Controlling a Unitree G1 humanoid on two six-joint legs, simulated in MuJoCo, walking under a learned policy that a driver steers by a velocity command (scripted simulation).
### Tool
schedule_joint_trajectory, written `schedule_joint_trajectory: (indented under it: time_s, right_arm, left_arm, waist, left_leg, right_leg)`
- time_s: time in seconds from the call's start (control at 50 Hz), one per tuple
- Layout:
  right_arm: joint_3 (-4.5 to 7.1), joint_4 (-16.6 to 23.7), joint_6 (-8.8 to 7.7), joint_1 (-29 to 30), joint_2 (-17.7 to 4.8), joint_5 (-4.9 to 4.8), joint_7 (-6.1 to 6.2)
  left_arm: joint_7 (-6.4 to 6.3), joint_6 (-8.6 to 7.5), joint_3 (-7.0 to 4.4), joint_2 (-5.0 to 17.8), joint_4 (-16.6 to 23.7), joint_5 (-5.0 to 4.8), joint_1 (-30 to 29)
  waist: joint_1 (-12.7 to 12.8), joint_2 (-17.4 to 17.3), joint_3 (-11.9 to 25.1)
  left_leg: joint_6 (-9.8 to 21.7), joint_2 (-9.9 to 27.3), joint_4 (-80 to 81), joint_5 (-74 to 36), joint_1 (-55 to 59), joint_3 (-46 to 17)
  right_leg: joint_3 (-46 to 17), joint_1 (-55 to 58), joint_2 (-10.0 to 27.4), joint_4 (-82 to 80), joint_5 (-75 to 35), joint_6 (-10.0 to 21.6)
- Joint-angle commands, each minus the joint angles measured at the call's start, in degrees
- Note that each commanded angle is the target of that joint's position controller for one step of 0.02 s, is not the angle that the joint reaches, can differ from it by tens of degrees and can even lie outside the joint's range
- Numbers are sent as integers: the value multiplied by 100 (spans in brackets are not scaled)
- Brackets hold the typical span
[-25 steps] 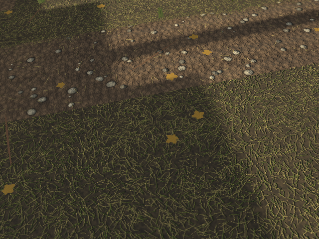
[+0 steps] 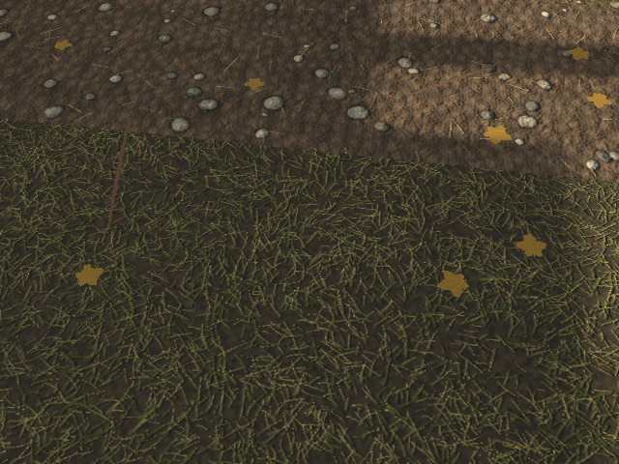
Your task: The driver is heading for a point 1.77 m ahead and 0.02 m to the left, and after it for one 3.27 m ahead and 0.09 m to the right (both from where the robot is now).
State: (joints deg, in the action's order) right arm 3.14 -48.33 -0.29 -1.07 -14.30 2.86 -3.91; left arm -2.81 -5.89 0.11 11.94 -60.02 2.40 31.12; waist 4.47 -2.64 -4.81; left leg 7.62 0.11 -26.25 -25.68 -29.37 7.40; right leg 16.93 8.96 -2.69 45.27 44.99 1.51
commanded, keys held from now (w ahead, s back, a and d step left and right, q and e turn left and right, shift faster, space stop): w+q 0.30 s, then w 0.16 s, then w+e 0.54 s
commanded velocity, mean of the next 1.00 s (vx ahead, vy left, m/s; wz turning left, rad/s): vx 0.50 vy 0.00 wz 0.11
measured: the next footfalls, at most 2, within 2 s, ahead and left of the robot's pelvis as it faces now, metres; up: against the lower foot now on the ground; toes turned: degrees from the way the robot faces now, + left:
left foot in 0.04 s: +0.18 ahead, +0.04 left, -0.17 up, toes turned +7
right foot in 0.44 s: +0.44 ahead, -0.10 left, -0.17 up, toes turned +16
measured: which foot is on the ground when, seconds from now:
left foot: up 0.00-0.02, down 0.04-0.46, up 0.48-0.90, down 0.92-1.00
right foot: down 0.00-0.04, up 0.06-0.42, down 0.44-0.92, up 0.94-1.00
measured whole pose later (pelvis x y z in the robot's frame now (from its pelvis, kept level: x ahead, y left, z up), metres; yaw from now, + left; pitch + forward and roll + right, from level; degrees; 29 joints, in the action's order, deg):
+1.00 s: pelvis +0.51 +0.05 -0.07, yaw +4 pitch +1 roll -1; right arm 1.3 -46.5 -4.6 -4.2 -12.6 2.1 0.5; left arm 0.5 -2.5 -4.5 14.8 -54.0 0.4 22.6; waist 3.6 1.3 -1.5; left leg 2.4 -0.5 -29.1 10.4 -19.2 2.2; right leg -5.1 -15.9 -3.6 52.4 24.4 4.1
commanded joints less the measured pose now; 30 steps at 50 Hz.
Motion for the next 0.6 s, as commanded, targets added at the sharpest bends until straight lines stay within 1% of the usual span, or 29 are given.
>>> schedule_joint_trajectory:
  time_s: [0.02,0.04,0.06,0.08,0.1,0.12,0.14,0.16,0.18,0.2,0.22,0.24,0.26,0.28,0.3,0.32,0.36,0.38,0.4,0.42,0.44,0.46,0.48,0.5,0.52,0.54,0.56,0.58,0.6]
  right_arm:
    - [204,-677,25,-2235,-591,-51,153]
    - [309,-945,-32,-2961,-861,125,195]
    - [439,-1026,-69,-3090,-1551,33,247]
    - [417,-891,-135,-3219,-1535,-111,258]
    - [385,-766,-75,-3013,-1257,-240,321]
    - [351,-629,-53,-2605,-1145,-152,374]
    - [265,-551,-124,-2032,-966,-154,462]
    - [187,-344,-211,-1641,-899,-233,483]
    - [181,-365,-275,-1360,-928,-246,483]
    - [186,-360,-342,-1370,-1018,-197,456]
    - [197,-349,-402,-1396,-1018,-185,426]
    - [195,-364,-428,-1423,-944,-210,394]
    - [191,-373,-426,-1458,-879,-239,364]
    - [196,-377,-397,-1553,-827,-280,336]
    - [194,-381,-359,-1670,-801,-289,315]
    - [184,-422,-318,-1830,-772,-291,312]
    - [185,-465,-249,-2095,-791,-221,328]
    - [195,-487,-235,-2171,-813,-199,338]
    - [207,-492,-241,-2180,-867,-189,360]
    - [212,-481,-262,-2098,-907,-190,376]
    - [193,-478,-316,-2061,-836,-169,372]
    - [96,-272,-395,-2046,-470,-189,365]
    - [99,-265,-392,-2730,-312,-291,326]
    - [144,-383,-310,-2361,-692,-127,351]
    - [148,-279,-313,-1882,-654,-96,292]
    - [119,-205,-317,-1652,-545,-97,258]
    - [107,-177,-295,-1595,-490,-46,239]
    - [72,-222,-261,-1652,-418,10,224]
    - [57,-223,-244,-1647,-399,51,218]
  left_arm:
    - [-47,113,-149,820,120,-11,-62]
    - [7,167,-254,912,241,-149,-798]
    - [56,127,-231,620,591,-181,-654]
    - [43,67,-159,627,929,-412,-198]
    - [6,87,-159,843,1046,-266,-698]
    - [79,97,-158,908,1029,-17,-788]
    - [161,71,-192,876,1064,123,-887]
    - [237,144,-228,915,1107,149,-1025]
    - [271,260,-225,763,1226,140,-1332]
    - [270,307,-185,660,1276,110,-1466]
    - [266,300,-161,560,1354,47,-1573]
    - [263,275,-124,445,1384,-21,-1698]
    - [269,263,-129,397,1356,-64,-1790]
    - [272,246,-146,442,1383,-97,-1964]
    - [279,244,-173,509,1463,-120,-2236]
    - [289,241,-180,541,1550,-123,-2530]
    - [325,224,-201,575,1695,-105,-2954]
    - [347,196,-220,603,1722,-80,-2960]
    - [364,162,-246,632,1679,-71,-2795]
    - [363,114,-287,677,1527,-42,-2334]
    - [319,52,-367,890,1299,17,-1618]
    - [252,4,-474,1381,1201,105,-648]
    - [254,125,-633,1890,948,39,-421]
    - [288,208,-531,1307,1052,-63,-897]
    - [332,218,-456,981,1168,-111,-1355]
    - [352,212,-414,821,1183,-100,-1668]
    - [348,189,-395,763,1141,-132,-1680]
    - [355,161,-391,730,1053,-140,-1652]
    - [378,121,-395,734,979,-154,-1486]
  waist:
    - [-1197,232,751]
    - [-1875,-530,481]
    - [-1350,-1085,856]
    - [-1214,-646,2111]
    - [-1302,401,2232]
    - [-1069,737,1408]
    - [-636,863,1130]
    - [-370,865,533]
    - [-109,823,113]
    - [-76,647,40]
    - [-69,530,163]
    - [-133,394,359]
    - [-226,166,485]
    - [-352,72,577]
    - [-501,30,575]
    - [-631,49,517]
    - [-802,12,339]
    - [-778,-42,245]
    - [-660,-52,208]
    - [-389,31,274]
    - [-33,333,539]
    - [309,1085,1278]
    - [-59,2391,1593]
    - [-178,1097,748]
    - [-226,579,244]
    - [-377,467,93]
    - [-471,645,88]
    - [-539,835,186]
    - [-552,856,331]
  left_leg:
    - [214,-57,461,-116,2710,-193]
    - [833,247,1526,-820,3625,-339]
    - [907,1074,-907,-3685,5749,-967]
    - [1801,2319,-1391,-4646,7082,-2502]
    - [1954,2274,-649,-2651,6657,-2929]
    - [1854,2048,107,322,5510,-3121]
    - [1658,2006,610,2354,4529,-3393]
    - [1607,1899,1111,2108,2827,-3304]
    - [1501,1516,1378,1805,1421,-3000]
    - [1433,1241,1363,1191,745,-2724]
    - [1312,1081,1287,706,546,-2456]
    - [1142,882,1188,493,534,-2210]
    - [979,665,1089,500,673,-2020]
    - [835,518,967,798,939,-1972]
    - [737,445,874,1117,1182,-2032]
    - [665,460,823,1441,1405,-2118]
    - [591,628,712,1893,1809,-2396]
    - [541,708,647,2041,1893,-2524]
    - [485,766,525,2166,1902,-2603]
    - [391,669,117,1990,1802,-2536]
    - [253,324,-887,1880,1581,-2251]
    - [38,-143,-2630,2834,1027,-1596]
    - [-132,-941,-3823,5830,-418,-1130]
    - [-96,-518,-4299,5669,-1044,-1460]
    - [-115,-294,-4207,5070,-1080,-1433]
    - [-183,-59,-3921,4682,-876,-1289]
    - [-285,125,-3634,4502,-650,-1158]
    - [-407,185,-3485,4358,-389,-1028]
    - [-491,161,-3446,4275,-241,-919]
  right_leg:
    - [-850,-1120,1127,2669,-6767,190]
    - [-359,-2420,262,5757,-3321,10]
    - [-876,-4995,-16,7073,318,68]
    - [-1746,-6096,335,6729,-234,27]
    - [-1820,-6320,599,6201,-694,-1]
    - [-1813,-6588,695,5688,-1184,48]
    - [-2037,-6405,858,4613,-2124,-13]
    - [-2010,-5475,983,3484,-2351,-228]
    - [-2089,-4484,1098,2387,-2522,-469]
    - [-1933,-3816,1052,1877,-2666,-566]
    - [-1907,-3462,1039,1296,-3012,-578]
    - [-1878,-3131,988,797,-3522,-529]
    - [-1827,-2975,899,452,-3968,-445]
    - [-1810,-2976,817,134,-4332,-382]
    - [-1792,-3053,730,-105,-4492,-351]
    - [-1773,-3157,673,-332,-4549,-325]
    - [-1749,-3305,576,-743,-4215,-251]
    - [-1759,-3194,537,-936,-4008,-191]
    - [-1725,-2901,461,-1170,-3756,-127]
    - [-1680,-2279,335,-1521,-3610,-36]
    - [-1986,-1446,464,-1842,-3300,139]
    - [-3511,-408,1759,-2202,-2672,520]
    - [-6014,285,2658,-3160,-1958,1255]
    - [-5833,-249,2443,-3171,-844,1210]
    - [-5074,-833,2152,-3166,-1045,1118]
    - [-4527,-1287,1887,-3262,-1825,1031]
    - [-4105,-1507,1650,-3315,-2556,963]
    - [-3803,-1635,1451,-3312,-3278,934]
    - [-3654,-1637,1358,-3272,-4001,1001]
